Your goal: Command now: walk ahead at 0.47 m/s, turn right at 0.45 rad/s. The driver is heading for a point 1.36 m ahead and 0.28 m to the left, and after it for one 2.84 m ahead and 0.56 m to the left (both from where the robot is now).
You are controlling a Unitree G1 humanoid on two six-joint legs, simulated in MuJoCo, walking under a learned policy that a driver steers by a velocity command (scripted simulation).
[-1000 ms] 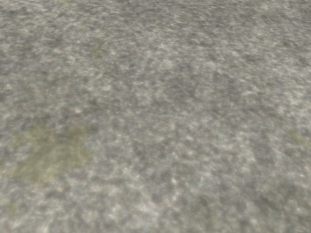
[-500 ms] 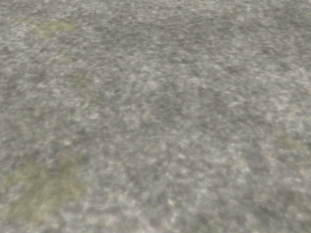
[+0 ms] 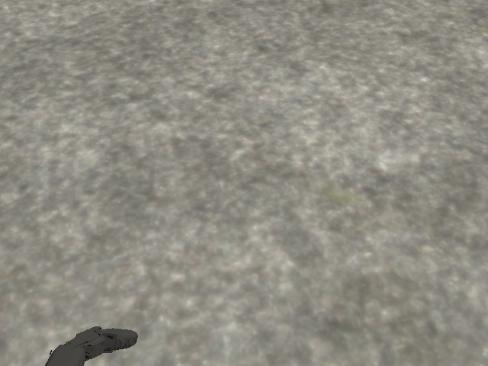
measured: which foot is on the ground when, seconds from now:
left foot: down 0.00-0.00, up 0.02-0.54, down 0.56-1.00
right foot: down 0.00-0.56, up 0.58-1.00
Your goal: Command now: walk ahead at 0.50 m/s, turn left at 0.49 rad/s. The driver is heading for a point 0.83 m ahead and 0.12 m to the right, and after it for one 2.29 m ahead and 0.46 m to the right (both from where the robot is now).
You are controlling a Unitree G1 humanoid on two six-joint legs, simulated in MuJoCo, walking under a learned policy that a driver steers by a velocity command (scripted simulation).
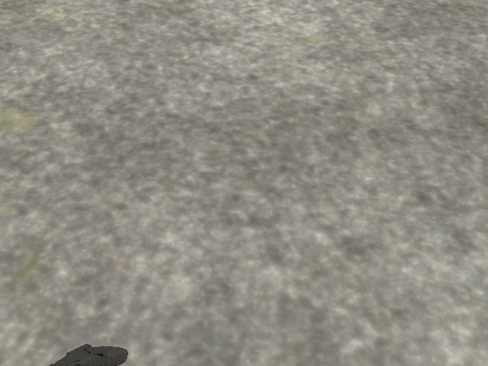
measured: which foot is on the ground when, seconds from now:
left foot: down 0.00-0.06, up 0.08-0.54, down 0.56-1.00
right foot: up 0.00-0.04, down 0.06-0.58, up 0.60-1.00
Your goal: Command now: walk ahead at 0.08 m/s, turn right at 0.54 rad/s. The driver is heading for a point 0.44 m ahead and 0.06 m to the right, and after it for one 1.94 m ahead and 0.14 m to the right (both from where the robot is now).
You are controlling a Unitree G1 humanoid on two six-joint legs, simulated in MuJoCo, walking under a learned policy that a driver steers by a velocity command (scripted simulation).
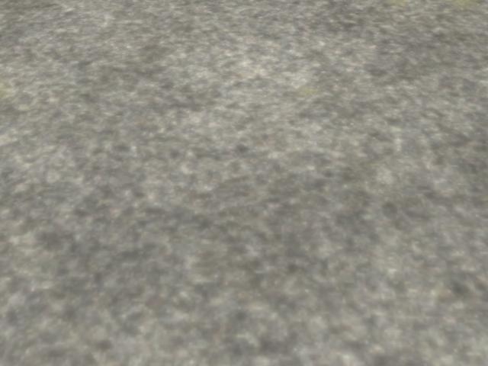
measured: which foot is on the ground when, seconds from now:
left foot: down 0.00-0.06, up 0.08-0.50, down 0.52-0.90, up 0.92-1.00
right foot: up 0.00-0.04, down 0.06-0.52, up 0.54-0.88, down 0.90-1.00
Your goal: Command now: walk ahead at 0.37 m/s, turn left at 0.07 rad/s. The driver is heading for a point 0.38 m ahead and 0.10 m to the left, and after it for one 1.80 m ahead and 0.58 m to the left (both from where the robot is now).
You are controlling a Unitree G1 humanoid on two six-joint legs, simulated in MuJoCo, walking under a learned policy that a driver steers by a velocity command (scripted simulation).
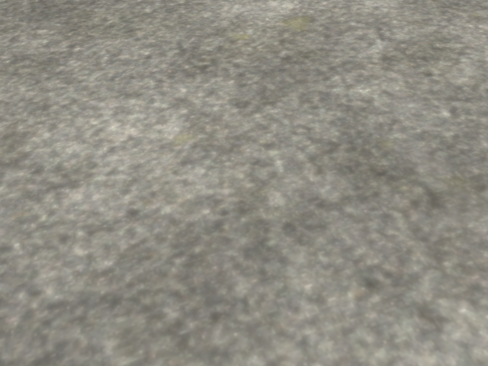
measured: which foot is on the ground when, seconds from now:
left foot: up 0.00-0.30, down 0.32-0.94, up 0.96-1.00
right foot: down 0.00-0.34, up 0.36-0.92, down 0.94-1.00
